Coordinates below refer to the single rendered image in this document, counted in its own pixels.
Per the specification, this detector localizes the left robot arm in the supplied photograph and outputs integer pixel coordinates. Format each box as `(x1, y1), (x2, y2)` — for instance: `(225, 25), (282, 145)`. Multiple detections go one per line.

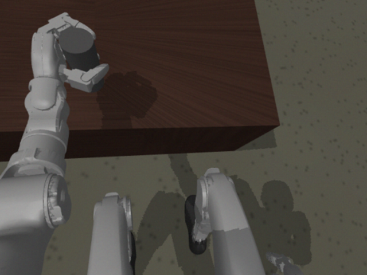
(0, 77), (72, 275)

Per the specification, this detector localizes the can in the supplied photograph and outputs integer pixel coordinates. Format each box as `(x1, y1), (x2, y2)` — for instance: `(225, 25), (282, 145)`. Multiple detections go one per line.
(58, 27), (104, 93)

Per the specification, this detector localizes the right robot hand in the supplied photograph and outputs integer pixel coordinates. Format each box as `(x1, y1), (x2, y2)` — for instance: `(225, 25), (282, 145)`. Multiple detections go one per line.
(266, 252), (304, 275)

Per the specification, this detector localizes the left robot hand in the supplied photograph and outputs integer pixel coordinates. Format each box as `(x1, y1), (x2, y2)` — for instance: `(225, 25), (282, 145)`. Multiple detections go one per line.
(31, 12), (109, 93)

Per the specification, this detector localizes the right robot foot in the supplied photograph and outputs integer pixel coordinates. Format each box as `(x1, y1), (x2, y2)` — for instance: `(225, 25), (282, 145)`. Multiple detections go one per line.
(185, 195), (206, 255)

